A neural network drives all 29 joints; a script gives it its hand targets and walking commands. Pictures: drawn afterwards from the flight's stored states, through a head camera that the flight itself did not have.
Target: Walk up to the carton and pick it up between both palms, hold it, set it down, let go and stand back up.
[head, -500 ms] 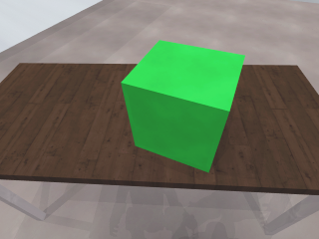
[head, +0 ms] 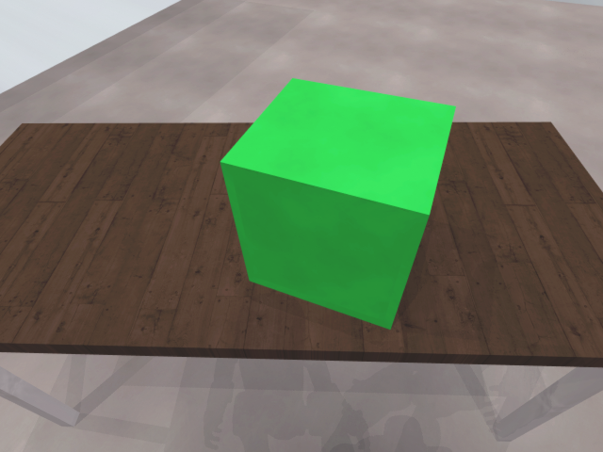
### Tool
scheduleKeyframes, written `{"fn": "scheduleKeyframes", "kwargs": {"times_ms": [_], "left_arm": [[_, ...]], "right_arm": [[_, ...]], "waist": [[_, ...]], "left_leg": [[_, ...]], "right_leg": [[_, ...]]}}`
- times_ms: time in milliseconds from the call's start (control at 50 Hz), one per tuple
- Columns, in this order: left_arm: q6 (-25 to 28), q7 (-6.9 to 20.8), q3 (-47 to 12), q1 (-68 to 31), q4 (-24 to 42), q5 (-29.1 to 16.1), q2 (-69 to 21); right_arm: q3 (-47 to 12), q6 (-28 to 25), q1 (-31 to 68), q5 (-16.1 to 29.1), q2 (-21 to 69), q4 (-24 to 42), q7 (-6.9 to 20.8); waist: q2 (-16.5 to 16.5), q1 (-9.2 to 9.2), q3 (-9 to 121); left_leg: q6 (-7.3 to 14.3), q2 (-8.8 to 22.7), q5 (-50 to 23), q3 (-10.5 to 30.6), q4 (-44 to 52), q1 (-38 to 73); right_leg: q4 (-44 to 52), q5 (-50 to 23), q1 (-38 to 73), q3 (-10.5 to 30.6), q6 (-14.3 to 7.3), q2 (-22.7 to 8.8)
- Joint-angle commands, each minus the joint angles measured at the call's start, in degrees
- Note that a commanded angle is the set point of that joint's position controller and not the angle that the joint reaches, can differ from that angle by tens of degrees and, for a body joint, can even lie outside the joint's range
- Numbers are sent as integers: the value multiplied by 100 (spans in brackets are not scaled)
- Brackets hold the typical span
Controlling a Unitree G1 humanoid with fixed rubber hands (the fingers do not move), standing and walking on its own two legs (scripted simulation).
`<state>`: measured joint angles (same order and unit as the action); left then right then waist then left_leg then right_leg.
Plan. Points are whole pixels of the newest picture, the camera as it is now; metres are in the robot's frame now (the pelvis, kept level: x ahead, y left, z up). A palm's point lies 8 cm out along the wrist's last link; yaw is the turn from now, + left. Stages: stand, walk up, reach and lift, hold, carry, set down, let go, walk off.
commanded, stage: stand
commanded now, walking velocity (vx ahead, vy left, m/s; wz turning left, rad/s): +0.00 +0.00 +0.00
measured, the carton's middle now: (341, 203) +0.47 -0.03 +0.06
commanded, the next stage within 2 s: none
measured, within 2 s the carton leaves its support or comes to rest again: neither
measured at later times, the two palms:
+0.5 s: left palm out of the picture +0.00 +0.23 -0.14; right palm out of the picture -0.02 -0.22 -0.15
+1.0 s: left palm out of the picture +0.01 +0.24 -0.14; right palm out of the picture -0.03 -0.21 -0.15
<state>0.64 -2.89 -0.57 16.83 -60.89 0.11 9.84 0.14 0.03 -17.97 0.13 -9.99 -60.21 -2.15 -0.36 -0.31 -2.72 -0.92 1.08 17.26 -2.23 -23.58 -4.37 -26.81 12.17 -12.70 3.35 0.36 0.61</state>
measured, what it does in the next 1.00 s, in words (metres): stands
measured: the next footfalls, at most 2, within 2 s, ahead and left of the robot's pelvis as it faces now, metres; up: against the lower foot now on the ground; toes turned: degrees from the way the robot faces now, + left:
none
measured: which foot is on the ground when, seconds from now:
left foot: down 0.00-1.00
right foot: down 0.00-1.00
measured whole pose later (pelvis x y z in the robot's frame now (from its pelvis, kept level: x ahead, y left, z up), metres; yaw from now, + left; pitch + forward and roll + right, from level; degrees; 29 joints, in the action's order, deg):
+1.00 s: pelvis +0.00 +0.01 +0.00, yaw -3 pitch -2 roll +1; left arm 0.5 -3.3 -1.1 16.4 -63.2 0.2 9.2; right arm 0.1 0.1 -19.0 0.3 -9.2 -60.9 -2.4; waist 0.1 -0.2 -2.8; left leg -0.1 0.9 17.8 -5.1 -23.3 -3.6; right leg -27.1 11.9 -13.3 5.7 1.4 0.5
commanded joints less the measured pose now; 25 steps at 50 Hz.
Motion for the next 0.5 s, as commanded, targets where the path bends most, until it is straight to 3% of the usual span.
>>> {"fn": "scheduleKeyframes", "kwargs": {"times_ms": [0, 480], "left_arm": [[73, -45, 140, 428, 170, 0, 707], [58, -64, 104, 417, 14, 3, 641]], "right_arm": [[125, -67, -479, 0, -705, 179, -41], [119, -60, -583, 8, -646, 103, -53]], "waist": [[65, -3, -224], [70, 8, -277]], "left_leg": [[131, 489, -791, 395, 533, -439], [148, 521, -745, 287, 583, -368]], "right_leg": [[474, -1166, 62, 401, -71, -534], [452, -1159, -39, 461, -38, -503]]}}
